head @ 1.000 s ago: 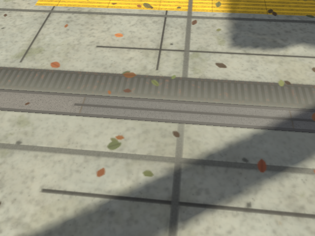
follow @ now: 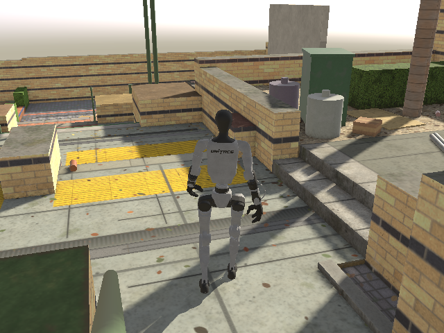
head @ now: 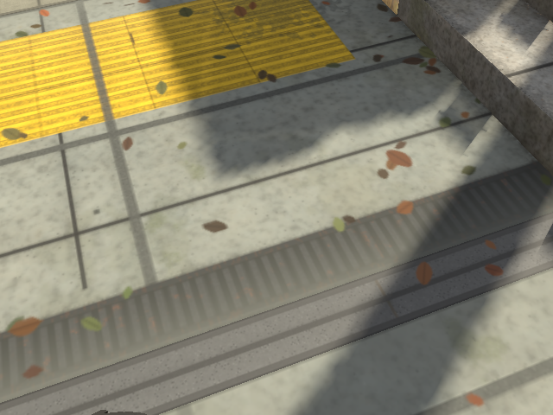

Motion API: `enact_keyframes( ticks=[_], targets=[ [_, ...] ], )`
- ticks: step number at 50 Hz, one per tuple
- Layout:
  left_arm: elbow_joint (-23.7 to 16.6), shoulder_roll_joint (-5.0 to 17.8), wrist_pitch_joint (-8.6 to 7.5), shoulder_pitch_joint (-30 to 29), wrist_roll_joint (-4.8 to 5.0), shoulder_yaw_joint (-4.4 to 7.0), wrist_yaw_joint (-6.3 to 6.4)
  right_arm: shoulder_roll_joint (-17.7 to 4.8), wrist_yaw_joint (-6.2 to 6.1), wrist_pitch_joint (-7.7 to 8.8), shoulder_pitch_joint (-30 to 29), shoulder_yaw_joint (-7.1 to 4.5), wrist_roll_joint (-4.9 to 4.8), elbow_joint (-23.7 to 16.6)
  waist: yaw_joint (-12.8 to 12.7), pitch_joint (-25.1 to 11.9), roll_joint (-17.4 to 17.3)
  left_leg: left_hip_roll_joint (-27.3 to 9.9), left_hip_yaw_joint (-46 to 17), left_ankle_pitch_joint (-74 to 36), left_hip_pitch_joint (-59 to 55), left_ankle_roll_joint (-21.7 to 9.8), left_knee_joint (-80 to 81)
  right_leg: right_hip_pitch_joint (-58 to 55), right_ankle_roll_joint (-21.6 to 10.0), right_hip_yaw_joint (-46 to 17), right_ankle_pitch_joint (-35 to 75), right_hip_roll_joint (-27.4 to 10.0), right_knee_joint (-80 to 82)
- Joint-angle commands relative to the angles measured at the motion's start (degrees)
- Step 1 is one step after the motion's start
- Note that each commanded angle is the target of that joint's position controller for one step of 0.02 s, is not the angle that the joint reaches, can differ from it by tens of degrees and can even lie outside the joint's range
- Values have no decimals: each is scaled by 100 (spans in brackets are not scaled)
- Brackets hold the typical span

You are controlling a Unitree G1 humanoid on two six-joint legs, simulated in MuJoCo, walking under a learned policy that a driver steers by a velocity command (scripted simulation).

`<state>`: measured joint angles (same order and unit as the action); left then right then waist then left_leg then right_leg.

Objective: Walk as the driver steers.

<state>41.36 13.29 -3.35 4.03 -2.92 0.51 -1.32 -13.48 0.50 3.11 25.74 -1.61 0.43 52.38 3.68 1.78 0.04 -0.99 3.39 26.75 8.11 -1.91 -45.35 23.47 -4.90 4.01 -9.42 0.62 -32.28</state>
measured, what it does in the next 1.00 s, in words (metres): walks ahead, turning left: left foot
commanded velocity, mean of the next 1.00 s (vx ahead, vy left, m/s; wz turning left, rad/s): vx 0.50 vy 0.00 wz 0.45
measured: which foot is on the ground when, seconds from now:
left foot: up 0.00-0.48, down 0.50-1.00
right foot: down 0.00-0.52, up 0.54-1.00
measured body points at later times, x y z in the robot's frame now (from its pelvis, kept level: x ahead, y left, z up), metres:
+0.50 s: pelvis +0.25 +0.03 -0.01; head +0.28 +0.04 +0.44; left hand +0.15 +0.27 -0.15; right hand +0.48 -0.15 -0.11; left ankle +0.34 +0.11 -0.73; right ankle +0.08 -0.08 -0.72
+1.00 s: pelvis +0.51 +0.10 +0.00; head +0.53 +0.13 +0.45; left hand +0.59 +0.41 -0.09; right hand +0.62 -0.16 -0.12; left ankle +0.34 +0.11 -0.73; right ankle +0.70 +0.07 -0.71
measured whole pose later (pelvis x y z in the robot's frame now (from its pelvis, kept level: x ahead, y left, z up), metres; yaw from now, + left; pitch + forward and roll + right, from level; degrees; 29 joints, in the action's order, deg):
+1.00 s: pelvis +0.51 +0.10 +0.00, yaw +31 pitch +2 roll +1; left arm 40.4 14.5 -2.2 1.6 -1.9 0.7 -1.5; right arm -16.2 -0.6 2.6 26.3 -4.0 0.8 49.3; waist 5.6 1.9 1.7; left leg 8.0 -11.9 20.9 -2.7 -6.3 -17.8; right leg 32.0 0.7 -0.6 -4.0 -1.4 -33.3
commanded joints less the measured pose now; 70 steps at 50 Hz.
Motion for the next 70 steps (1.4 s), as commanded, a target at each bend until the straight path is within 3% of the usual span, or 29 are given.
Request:
enact_keyframes(
  ticks=[1, 2, 4, 7, 11, 18, 22, 24, 25, 26, 27, 28, 29, 30, 31, 33, 36, 46, 49, 51, 52, 53, 54, 55, 56, 58, 60, 64, 70],
  targets=[
    [203, 1043, 17, 1575, 161, 358, 120, -750, -17, 54, -207, -194, 10, -563, -729, -554, 509, -122, -670, -276, 3015, -284, -2366, -2853, -903, -2843, -421, -2142, 1700],
    [215, 756, -33, 1318, 153, 284, 92, -607, 5, 52, -271, -166, -30, -519, -566, -259, 387, -276, -661, -607, 2775, -267, -2061, -2289, -701, -2207, 35, -1860, 1936],
    [270, 497, -123, 1119, 163, 211, 121, -507, 61, -88, -134, -171, 76, -359, -328, -65, 555, -372, -622, -922, 2348, -167, -1782, -1735, -399, -1396, 453, -1468, 2243],
    [449, 577, -259, 1354, 198, 249, 141, -390, 148, -197, -320, -204, 95, -376, -242, 7, 438, -334, -608, -1383, 2541, -98, -1789, -1729, -372, -825, 1243, -1418, 2431],
    [650, 560, -278, 1667, 194, 260, 174, -327, 199, -232, -1099, -206, 108, -602, -355, 236, 364, -382, -558, -2105, 3245, -12, -1343, -1978, -350, -239, 1609, -1376, 2548],
    [1005, 673, -236, 2139, 183, 268, 259, -176, 319, -198, -2390, -62, 143, -1107, -644, 485, 340, -229, 192, -2617, 2998, -215, 545, -2582, -210, 551, 2601, -1441, 2315],
    [1098, 930, -133, 2074, 152, 316, 338, -324, 269, -213, -2113, -123, 166, -1134, -394, 129, 534, 297, 613, -1643, 2166, -650, 897, -3127, -101, 907, 5259, -1559, 1161],
    [1070, 1101, -29, 1974, 132, 365, 350, -549, 208, -169, -1137, -256, 191, -877, 41, -477, 558, 656, 589, -1195, 981, -955, 1208, -2939, -104, 975, 5580, -1571, -506],
    [972, 1115, -9, 1840, 155, 369, 327, -819, 141, -129, -251, -393, 257, -609, 492, -929, 250, 498, 109, -1271, -353, -1206, 1695, -2074, 36, 1039, 4380, -1424, -1949],
    [644, 566, -51, 1989, 237, 251, 244, -1498, 43, -150, 41, -593, 275, -596, 355, -1459, -866, -1131, -2305, -984, -2042, -1847, 1861, 48, 312, 1059, 455, -717, -4050],
    [340, 725, -104, 1675, 213, 301, 184, -1733, 61, -194, -118, -640, 76, -710, 236, -1804, -924, -1936, -4783, -1536, -2555, -2445, 2727, 1432, 445, -102, -2160, 219, -5210],
    [210, 769, -157, 1112, 164, 296, 152, -1563, 23, -230, -299, -611, -15, -652, 239, -1050, -272, -1758, -3868, -1669, -2063, -2225, 2874, 1958, 397, -659, -1572, -235, -5071],
    [180, 724, -226, 1082, 218, 261, 136, -1264, -12, -222, -554, -532, -28, -632, 15, -424, -47, -1585, -3210, -2064, -1231, -1981, 3006, 1832, 391, -591, -1106, -450, -4561],
    [257, 700, -219, 1170, 192, 270, 142, -1032, -26, -197, -812, -466, -11, -655, -261, -91, 197, -1247, -2695, -2564, -603, -1686, 3107, 1505, 415, -583, -952, -618, -4022],
    [274, 678, -120, 1274, 88, 263, 143, -890, -45, -159, -993, -417, -50, -676, -455, -4, 147, -959, -2298, -2995, -159, -1539, 3180, 1148, 497, -593, -916, -696, -3702],
    [291, 606, 84, 1411, -9, 256, 101, -848, -23, -40, -991, -382, -67, -699, -575, -171, -3, -693, -1948, -3569, 127, -1490, 3237, 796, 637, -519, -851, -702, -3385],
    [96, 540, 187, 962, 11, 245, 60, -1049, -11, 20, -693, -433, -55, -642, -481, -95, -126, -482, -1806, -3524, 235, -1392, 3369, 1072, 795, -403, -340, -697, -2768],
    [-576, 590, 76, -867, 106, 153, -20, -1119, -98, -20, 242, -445, 28, -563, 193, 71, -420, -557, -2289, -3988, -959, -1144, 2905, 1615, 735, -439, 713, -289, -544],
    [-513, 703, 0, -469, 118, 173, -9, -1146, -156, 19, 30, -426, 44, -597, -59, 35, -514, -700, -2338, -4461, -836, -875, 2670, 544, 454, -443, 542, -155, 88],
    [-145, 908, -70, 664, 115, 286, 84, -1209, -128, 66, -156, -416, 41, -577, -588, -418, -360, -457, -2088, -5606, -690, -656, 1543, -967, 210, -265, 264, 139, 503],
    [16, 1105, -139, 1420, 56, 357, 158, -1095, -86, 99, -150, -374, 19, -581, -940, -917, -109, -143, -1833, -5008, -191, -541, 391, -2123, 18, -634, 149, -286, 632],
    [15, 1576, -152, 2144, -66, 449, 244, -601, -61, 133, 162, -244, -81, -756, -1008, -1743, 724, 352, -1363, -2823, 884, -365, -1364, -3459, -380, -2568, -859, -1749, 795],
    [165, 1850, -66, 2027, -9, 554, 185, -577, -55, 99, 834, -246, -108, -702, -582, -1859, 1799, 1020, -1050, 408, 2142, -260, -2400, -3779, -971, -4899, -916, -2543, 1640],
    [72, 1241, -17, 1516, 135, 448, 136, -898, -93, 31, 422, -273, 87, -571, -459, -928, 649, 548, -1235, -77, 2536, -322, -2712, -2973, -887, -4533, -1692, -2298, 1738],
    [26, 859, -27, 1141, 178, 359, 105, -887, -34, 29, -123, -265, 115, -643, -469, -326, 146, 382, -1185, -545, 2474, -304, -2498, -2226, -776, -3577, -1467, -1989, 1836],
    [156, 672, -78, 1055, 147, 286, 112, -765, 44, -13, -450, -230, 153, -737, -345, -34, 334, 117, -1045, -824, 2298, -250, -2023, -1670, -559, -2450, -244, -1485, 2026],
    [345, 675, -181, 1276, 189, 278, 85, -662, 100, -89, -373, -192, 191, -692, -262, -137, 552, 91, -919, -908, 2107, -171, -1847, -1567, -544, -1946, 691, -1293, 2099],
    [623, 732, -241, 1684, 290, 294, 44, -549, 151, -108, -1157, -115, 254, -939, -321, 36, 493, -237, -465, -1418, 2745, 49, -1198, -1720, -758, -1613, 1254, -1155, 2388],
    [907, 883, -158, 2245, 276, 355, 77, -333, 168, -40, -2452, 61, 149, -1314, -643, 132, 456, -103, -163, -2318, 2366, 329, 701, -1726, -653, -1364, 1873, -890, 2189]
  ],
)
Velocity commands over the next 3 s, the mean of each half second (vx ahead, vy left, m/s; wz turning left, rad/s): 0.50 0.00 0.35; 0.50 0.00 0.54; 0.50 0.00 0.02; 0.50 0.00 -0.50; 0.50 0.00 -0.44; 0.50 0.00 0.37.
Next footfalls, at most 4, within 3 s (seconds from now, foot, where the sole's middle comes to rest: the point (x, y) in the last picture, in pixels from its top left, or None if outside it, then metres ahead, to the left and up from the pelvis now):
0.50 left None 0.38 0.12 -0.76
1.04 right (236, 316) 0.73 0.11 -0.76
1.56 left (125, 288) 0.84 0.41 -0.76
2.08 right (177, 197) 1.15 0.29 -0.76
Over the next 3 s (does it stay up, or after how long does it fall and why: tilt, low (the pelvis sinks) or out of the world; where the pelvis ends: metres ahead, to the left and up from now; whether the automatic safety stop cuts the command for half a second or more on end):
stays up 1.49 0.40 0.02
